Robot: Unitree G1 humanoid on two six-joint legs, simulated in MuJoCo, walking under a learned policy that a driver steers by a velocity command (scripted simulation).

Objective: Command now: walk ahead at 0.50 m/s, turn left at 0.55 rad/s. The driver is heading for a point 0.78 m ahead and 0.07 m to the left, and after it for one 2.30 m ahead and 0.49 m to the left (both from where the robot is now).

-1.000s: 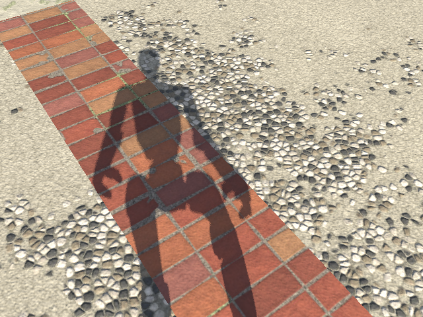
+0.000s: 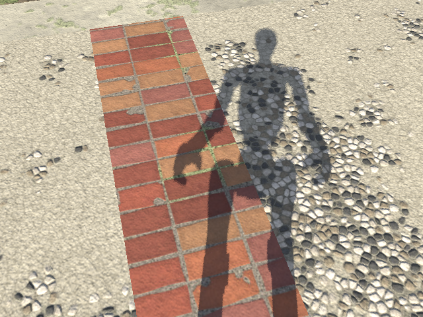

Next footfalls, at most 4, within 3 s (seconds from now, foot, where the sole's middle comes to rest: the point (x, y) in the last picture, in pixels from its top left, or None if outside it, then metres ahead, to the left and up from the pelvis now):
0.32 right None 0.39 -0.12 -0.77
0.82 left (155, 281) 0.56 0.19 -0.77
1.38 right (207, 189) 0.91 0.03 -0.77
1.90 left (144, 133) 1.19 0.29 -0.77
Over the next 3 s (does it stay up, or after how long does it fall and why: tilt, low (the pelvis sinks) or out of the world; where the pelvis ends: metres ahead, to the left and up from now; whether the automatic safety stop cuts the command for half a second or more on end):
stays up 1.46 0.18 0.00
